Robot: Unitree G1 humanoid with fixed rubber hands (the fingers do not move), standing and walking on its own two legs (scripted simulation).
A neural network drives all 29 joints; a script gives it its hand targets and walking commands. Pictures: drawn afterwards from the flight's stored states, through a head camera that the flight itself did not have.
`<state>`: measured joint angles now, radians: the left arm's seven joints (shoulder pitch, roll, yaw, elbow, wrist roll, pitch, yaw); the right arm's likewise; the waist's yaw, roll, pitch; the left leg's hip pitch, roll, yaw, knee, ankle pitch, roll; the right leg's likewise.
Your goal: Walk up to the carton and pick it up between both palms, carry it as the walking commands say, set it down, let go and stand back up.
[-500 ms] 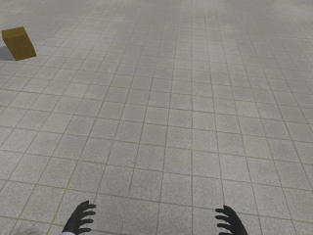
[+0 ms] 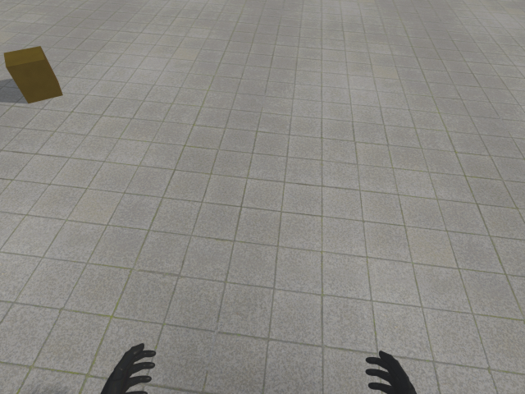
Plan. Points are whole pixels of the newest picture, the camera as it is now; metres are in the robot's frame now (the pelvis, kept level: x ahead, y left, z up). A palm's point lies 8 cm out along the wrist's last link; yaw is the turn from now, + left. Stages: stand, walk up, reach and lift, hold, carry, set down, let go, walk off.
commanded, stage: stand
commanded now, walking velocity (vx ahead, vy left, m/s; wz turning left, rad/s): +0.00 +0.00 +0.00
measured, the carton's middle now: (34, 74) +1.95 +1.50 -0.63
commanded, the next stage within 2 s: walk up in 0.28 s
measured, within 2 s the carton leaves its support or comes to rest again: neither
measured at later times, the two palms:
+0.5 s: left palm out of the picture +0.11 +0.23 -0.10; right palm out of the picture +0.11 -0.23 -0.10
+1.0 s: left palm out of the picture +0.17 +0.44 -0.12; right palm (288, 292) +0.30 -0.05 -0.10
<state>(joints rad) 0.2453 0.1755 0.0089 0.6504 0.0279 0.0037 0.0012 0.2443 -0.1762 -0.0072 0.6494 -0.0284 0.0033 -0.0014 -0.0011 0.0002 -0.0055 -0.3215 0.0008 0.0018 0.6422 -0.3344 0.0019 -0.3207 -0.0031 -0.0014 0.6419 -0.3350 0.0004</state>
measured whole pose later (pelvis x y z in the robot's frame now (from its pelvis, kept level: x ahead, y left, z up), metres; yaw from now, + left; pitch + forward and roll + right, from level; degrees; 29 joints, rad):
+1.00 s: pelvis +0.16 +0.17 -0.01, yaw +22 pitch +0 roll +0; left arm 0.29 0.30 0.01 0.67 0.05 -0.06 -0.05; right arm 0.36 -0.22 -0.02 0.73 -0.02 -0.03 0.01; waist -0.03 -0.08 -0.01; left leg -0.42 -0.02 0.04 0.72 -0.30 0.05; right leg -0.49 -0.13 -0.04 1.21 -0.46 -0.01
